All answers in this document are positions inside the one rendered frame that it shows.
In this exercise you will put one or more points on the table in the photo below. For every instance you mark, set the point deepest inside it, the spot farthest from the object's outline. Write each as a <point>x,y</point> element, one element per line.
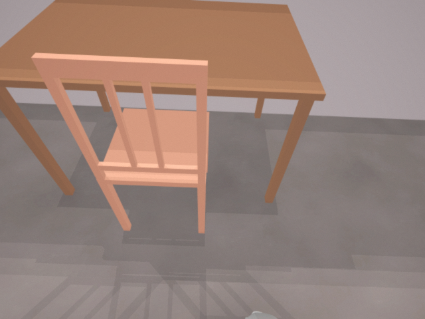
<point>254,50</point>

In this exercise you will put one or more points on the chair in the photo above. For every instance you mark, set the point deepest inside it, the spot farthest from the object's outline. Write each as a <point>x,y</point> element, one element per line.
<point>149,147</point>

